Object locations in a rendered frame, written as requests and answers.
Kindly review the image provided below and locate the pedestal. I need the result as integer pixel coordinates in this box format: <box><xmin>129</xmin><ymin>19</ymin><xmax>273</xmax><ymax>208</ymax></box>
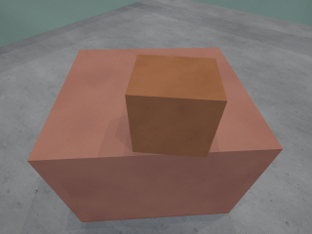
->
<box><xmin>27</xmin><ymin>47</ymin><xmax>283</xmax><ymax>222</ymax></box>

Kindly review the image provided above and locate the carton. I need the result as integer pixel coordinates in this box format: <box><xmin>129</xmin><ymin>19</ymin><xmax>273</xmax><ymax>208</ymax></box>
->
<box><xmin>125</xmin><ymin>55</ymin><xmax>227</xmax><ymax>158</ymax></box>

